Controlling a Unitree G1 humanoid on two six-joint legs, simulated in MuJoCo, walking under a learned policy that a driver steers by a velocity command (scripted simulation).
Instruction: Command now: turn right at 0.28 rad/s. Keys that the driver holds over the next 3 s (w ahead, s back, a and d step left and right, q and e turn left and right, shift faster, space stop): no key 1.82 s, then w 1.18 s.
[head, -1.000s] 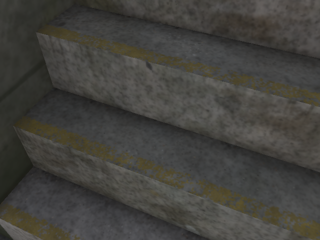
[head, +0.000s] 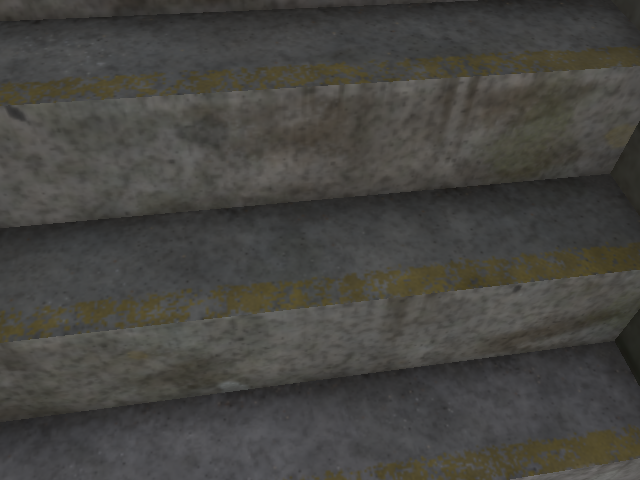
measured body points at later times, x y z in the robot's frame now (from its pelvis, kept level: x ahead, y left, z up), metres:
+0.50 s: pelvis -0.03 -0.03 +0.00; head -0.03 -0.03 +0.45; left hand +0.13 +0.19 -0.12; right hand +0.07 -0.29 -0.12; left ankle -0.01 +0.11 -0.74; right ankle -0.05 -0.13 -0.74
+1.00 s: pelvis -0.04 -0.03 +0.00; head -0.03 -0.03 +0.45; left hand +0.06 +0.22 -0.14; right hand +0.05 -0.29 -0.14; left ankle -0.01 +0.11 -0.74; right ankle -0.05 -0.13 -0.74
